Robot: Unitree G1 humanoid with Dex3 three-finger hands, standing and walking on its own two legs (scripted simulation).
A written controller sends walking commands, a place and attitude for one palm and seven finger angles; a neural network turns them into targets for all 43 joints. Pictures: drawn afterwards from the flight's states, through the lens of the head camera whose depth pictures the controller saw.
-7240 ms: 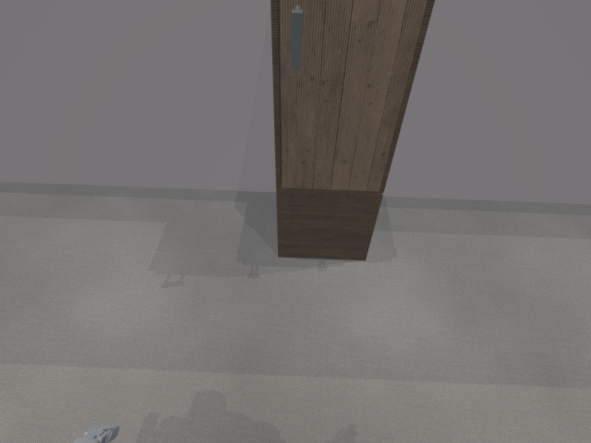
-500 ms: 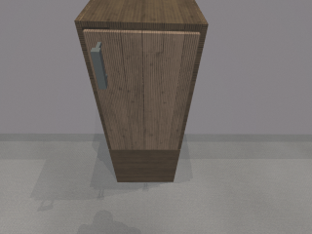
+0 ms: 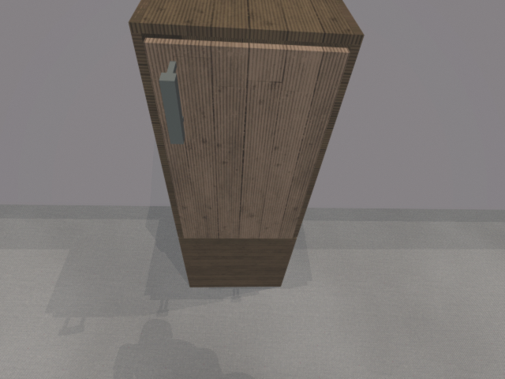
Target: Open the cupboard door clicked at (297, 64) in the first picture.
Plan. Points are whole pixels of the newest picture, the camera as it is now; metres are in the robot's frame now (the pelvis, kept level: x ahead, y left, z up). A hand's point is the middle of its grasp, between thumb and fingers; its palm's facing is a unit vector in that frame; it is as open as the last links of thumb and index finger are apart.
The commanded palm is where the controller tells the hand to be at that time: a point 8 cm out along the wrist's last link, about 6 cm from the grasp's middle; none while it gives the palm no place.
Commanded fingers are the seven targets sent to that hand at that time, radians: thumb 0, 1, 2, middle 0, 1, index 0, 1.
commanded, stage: come to a stop and stand still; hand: left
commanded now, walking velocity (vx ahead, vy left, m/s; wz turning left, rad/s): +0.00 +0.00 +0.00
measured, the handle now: (175, 103) +0.52 +0.18 +0.16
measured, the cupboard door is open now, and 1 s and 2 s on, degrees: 0 0 0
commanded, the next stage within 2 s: look again from close up in 0.38 s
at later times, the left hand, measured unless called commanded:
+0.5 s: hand out of the picture +0.02 +0.16 -0.18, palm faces +0.00 -0.98 -0.18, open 7.4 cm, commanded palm none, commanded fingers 0.00 0.90 0.90 -0.20 -0.30 -0.20 -0.30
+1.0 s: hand out of the picture +0.00 +0.13 -0.18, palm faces +0.02 -0.99 -0.14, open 7.4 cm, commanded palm none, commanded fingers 0.00 0.90 0.90 -0.20 -0.30 -0.20 -0.30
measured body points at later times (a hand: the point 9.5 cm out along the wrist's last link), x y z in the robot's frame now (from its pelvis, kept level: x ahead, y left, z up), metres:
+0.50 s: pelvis +0.02 +0.00 +0.00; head +0.03 +0.01 +0.45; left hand +0.02 +0.21 -0.17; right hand +0.01 -0.23 -0.16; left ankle +0.00 +0.04 -0.74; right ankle -0.02 -0.15 -0.74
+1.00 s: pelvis +0.02 -0.03 +0.00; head +0.03 -0.01 +0.45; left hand +0.00 +0.18 -0.17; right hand +0.00 -0.24 -0.15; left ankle +0.00 +0.04 -0.74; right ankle -0.02 -0.15 -0.74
